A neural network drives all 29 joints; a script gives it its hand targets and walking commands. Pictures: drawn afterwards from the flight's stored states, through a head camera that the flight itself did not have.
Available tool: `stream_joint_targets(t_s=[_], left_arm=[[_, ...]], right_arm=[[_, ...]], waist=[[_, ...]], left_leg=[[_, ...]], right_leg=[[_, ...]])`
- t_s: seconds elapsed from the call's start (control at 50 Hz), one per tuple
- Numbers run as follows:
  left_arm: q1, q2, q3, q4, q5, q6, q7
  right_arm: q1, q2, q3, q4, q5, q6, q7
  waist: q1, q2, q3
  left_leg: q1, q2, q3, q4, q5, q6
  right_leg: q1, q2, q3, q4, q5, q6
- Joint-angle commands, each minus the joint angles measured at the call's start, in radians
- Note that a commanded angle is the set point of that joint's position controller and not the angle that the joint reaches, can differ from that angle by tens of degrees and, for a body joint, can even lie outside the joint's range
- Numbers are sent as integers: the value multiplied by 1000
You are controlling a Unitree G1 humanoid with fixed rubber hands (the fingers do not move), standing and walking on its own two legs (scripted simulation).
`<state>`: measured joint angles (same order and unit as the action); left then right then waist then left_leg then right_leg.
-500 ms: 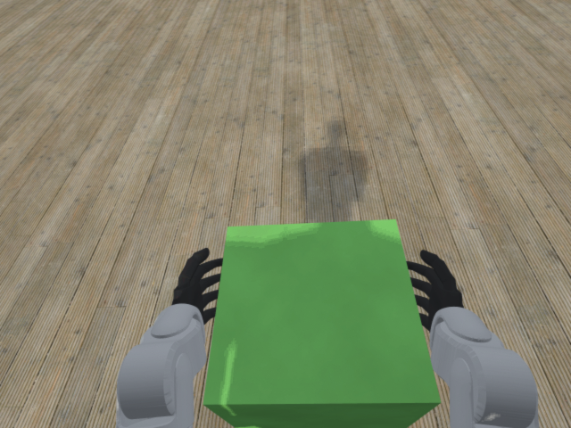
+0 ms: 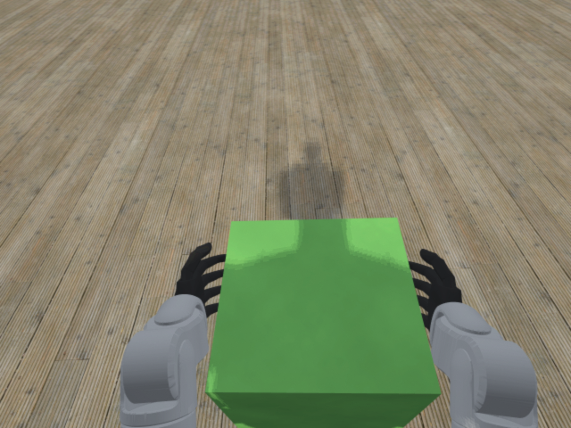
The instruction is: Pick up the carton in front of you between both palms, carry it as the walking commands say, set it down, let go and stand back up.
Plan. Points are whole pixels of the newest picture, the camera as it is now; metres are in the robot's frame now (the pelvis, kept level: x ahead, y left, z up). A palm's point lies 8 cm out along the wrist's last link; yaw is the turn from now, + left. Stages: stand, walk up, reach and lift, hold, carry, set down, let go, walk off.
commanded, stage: carry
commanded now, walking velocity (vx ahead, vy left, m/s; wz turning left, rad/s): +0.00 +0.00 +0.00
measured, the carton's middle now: (315, 334) +0.25 -0.01 +0.02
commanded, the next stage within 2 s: hold in 1.58 s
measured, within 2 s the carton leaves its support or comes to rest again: neither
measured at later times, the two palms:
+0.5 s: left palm (201, 332) +0.23 +0.14 +0.07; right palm (451, 339) +0.23 -0.16 +0.07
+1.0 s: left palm (210, 337) +0.24 +0.13 +0.04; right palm (442, 343) +0.24 -0.17 +0.03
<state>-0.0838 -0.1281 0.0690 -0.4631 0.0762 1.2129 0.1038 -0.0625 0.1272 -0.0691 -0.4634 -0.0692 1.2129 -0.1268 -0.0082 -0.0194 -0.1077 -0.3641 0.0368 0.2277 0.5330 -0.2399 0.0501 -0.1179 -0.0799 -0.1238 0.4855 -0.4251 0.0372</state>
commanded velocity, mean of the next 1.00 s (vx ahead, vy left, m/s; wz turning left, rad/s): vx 0.00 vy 0.00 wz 0.00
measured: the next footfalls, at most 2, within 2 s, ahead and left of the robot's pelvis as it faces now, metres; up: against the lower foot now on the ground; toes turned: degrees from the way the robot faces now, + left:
none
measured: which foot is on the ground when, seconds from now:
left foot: down 0.00-1.00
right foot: down 0.00-1.00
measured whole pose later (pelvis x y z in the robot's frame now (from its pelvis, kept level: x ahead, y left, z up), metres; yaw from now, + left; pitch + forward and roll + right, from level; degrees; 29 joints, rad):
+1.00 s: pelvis -0.06 -0.02 +0.00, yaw +0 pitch +2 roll +0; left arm -0.24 -0.15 0.19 0.18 0.24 0.68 0.01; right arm -0.23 0.14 -0.19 0.19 -0.24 0.68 -0.01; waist 0.00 -0.01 -0.05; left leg -0.39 0.08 0.21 0.51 -0.14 0.04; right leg -0.17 -0.03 -0.14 0.53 -0.38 -0.01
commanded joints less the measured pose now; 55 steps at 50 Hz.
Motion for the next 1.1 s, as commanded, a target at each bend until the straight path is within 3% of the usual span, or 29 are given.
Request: stream_joint_targets(t_s=[0.0,0.1,0.26,0.44,0.76,0.84,1.0,1.08], left_arm=[[-343,-874,-681,-68,-327,-4,-172],[-345,-860,-682,-62,-326,-2,-172],[-380,-816,-667,66,-286,-44,-197],[-434,-821,-606,205,-220,-174,-226],[-537,-810,-386,582,-40,-492,-268],[-581,-850,-392,631,-36,-567,-283],[-541,-909,-479,556,-82,-526,-288],[-509,-878,-455,559,-70,-498,-285]], right_arm=[[-417,860,698,-97,345,-4,195],[-405,844,693,-85,337,-1,197],[-423,791,655,42,277,-44,222],[-492,789,610,172,222,-181,258],[-615,767,395,535,53,-505,304],[-662,811,397,589,47,-579,321],[-615,869,474,518,89,-539,324],[-579,837,448,520,74,-509,320]], waist=[[10,-15,-260],[11,-12,-231],[10,3,-166],[9,7,-160],[7,18,-170],[7,20,-193],[6,22,-254],[7,20,-250]], left_leg=[[254,125,-117,42,630,7],[230,122,-112,43,509,-2],[215,134,-125,8,432,-7],[208,136,-137,-41,306,-10],[202,140,-146,-76,216,-19],[211,141,-147,-72,239,-17],[230,148,-143,-43,355,-7],[221,148,-140,-35,372,-7]], right_leg=[[-3,-84,29,0,672,-8],[-7,-95,37,-9,670,-21],[-55,-83,46,-43,507,-32],[-81,-75,61,-76,323,-50],[-126,-69,80,-93,197,-67],[-117,-67,80,-81,212,-68],[-95,-64,75,-32,308,-61],[-101,-64,73,-27,330,-59]])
